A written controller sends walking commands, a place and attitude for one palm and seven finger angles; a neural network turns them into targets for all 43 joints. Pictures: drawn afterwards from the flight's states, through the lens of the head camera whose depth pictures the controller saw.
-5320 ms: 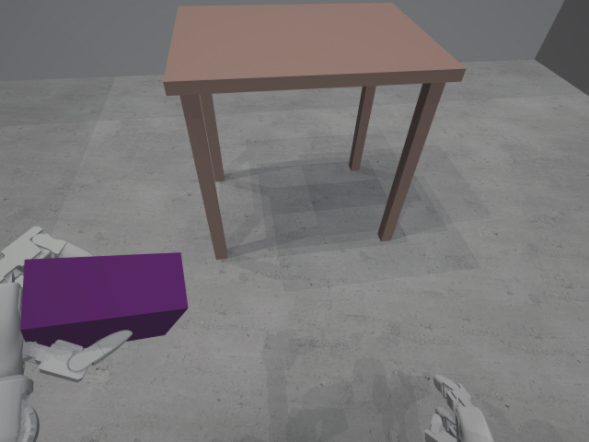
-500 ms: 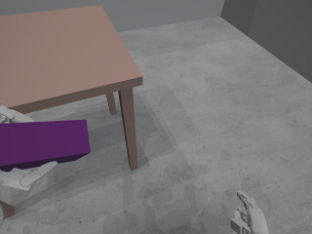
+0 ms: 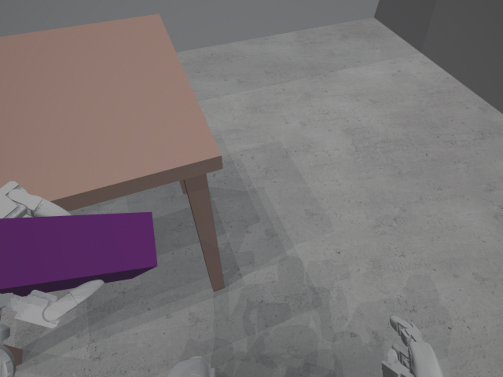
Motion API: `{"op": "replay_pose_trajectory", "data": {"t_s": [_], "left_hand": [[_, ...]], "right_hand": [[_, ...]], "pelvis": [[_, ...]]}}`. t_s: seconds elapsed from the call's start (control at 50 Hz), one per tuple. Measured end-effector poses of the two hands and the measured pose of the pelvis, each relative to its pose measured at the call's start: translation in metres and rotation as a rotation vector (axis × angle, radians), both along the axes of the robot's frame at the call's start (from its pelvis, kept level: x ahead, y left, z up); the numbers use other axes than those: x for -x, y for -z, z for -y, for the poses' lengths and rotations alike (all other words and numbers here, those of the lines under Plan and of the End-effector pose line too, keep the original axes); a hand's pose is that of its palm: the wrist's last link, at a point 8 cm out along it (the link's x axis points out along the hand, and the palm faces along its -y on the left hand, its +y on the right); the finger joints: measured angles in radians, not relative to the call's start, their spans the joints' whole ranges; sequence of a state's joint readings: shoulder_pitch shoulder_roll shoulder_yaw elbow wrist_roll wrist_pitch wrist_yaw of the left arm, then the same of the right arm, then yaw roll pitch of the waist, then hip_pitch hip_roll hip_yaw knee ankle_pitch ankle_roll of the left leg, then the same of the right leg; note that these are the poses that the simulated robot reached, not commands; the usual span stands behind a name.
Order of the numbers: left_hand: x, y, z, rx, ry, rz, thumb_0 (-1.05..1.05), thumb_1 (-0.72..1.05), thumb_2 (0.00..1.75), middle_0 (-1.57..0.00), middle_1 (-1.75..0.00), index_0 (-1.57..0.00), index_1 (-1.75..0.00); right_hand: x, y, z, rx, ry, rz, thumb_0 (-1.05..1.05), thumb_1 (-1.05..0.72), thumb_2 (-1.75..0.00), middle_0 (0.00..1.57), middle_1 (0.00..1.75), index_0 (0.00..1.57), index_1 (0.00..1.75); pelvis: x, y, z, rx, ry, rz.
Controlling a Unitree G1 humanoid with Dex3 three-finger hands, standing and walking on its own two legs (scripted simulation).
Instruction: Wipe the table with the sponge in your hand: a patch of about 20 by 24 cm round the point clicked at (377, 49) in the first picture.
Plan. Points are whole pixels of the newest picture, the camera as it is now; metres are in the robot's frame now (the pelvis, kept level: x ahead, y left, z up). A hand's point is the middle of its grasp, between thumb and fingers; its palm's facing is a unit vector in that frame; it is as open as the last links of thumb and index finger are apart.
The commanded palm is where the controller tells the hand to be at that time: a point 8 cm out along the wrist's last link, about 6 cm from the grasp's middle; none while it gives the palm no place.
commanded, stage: take the last steps up to it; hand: left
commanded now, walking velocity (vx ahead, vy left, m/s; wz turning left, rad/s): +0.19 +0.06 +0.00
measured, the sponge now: (102, 252) +0.23 +0.19 +0.14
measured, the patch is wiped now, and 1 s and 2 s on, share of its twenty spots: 0.00 0.00 0.00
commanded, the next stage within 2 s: come to a stop and stand still in 0.26 s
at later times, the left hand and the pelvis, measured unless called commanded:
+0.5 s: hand (89, 194) +0.30 +0.22 +0.16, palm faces +0.39 -0.79 -0.47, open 10.1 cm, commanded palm +0.24 +0.27 +0.18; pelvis +0.07 -0.01 -0.01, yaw -1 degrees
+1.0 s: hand (56, 216) +0.26 +0.24 +0.17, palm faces +0.41 -0.82 -0.41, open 10.1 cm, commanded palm +0.21 +0.28 +0.18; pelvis +0.05 +0.01 +0.00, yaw -1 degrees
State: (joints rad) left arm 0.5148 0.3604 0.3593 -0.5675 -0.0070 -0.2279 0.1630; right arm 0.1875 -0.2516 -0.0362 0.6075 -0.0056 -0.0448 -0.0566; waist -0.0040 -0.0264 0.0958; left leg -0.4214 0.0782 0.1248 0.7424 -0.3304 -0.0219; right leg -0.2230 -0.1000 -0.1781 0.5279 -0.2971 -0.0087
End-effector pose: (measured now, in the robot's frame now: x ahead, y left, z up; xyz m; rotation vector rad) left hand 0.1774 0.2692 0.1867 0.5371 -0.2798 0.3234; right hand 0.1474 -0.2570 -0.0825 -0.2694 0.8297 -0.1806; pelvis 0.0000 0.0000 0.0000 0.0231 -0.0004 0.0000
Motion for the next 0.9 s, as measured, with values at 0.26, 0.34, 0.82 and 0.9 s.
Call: {"op": "replay_pose_trajectory", "data": {"t_s": [0.26,0.34,0.82,0.9], "left_hand": [[-0.057,-0.004,-0.025,0.023,0.008,0.068,-0.01,-0.49,0.99,-0.76,-1.34,-0.74,-1.34],[-0.062,-0.008,-0.007,-0.004,0.03,0.027,-0.01,-0.49,0.99,-0.76,-1.34,-0.74,-1.34],[-0.07,0.0,-0.017,-0.012,0.015,0.035,-0.01,-0.49,0.99,-0.76,-1.34,-0.74,-1.34],[-0.06,0.004,-0.027,0.017,-0.033,0.03,-0.01,-0.49,1.0,-0.76,-1.34,-0.74,-1.34]], "right_hand": [[-0.062,-0.009,-0.058,-0.102,-0.013,0.116,0.01,-0.9,-0.9,0.2,0.3,0.19,0.3],[-0.067,0.002,-0.069,-0.167,-0.036,0.096,0.01,-0.9,-0.9,0.21,0.3,0.2,0.3],[-0.081,-0.012,-0.009,0.026,0.035,0.079,0.02,-0.91,-0.9,0.2,0.3,0.19,0.3],[-0.076,-0.013,-0.036,-0.033,-0.024,0.102,0.02,-0.91,-0.9,0.2,0.3,0.19,0.3]], "pelvis": [[-0.047,0.002,-0.018,0.041,0.026,0.001],[-0.058,0.001,-0.009,0.037,0.026,-0.002],[-0.07,0.007,-0.01,0.012,0.019,0.017],[-0.061,0.003,-0.012,0.029,0.014,0.014]]}}
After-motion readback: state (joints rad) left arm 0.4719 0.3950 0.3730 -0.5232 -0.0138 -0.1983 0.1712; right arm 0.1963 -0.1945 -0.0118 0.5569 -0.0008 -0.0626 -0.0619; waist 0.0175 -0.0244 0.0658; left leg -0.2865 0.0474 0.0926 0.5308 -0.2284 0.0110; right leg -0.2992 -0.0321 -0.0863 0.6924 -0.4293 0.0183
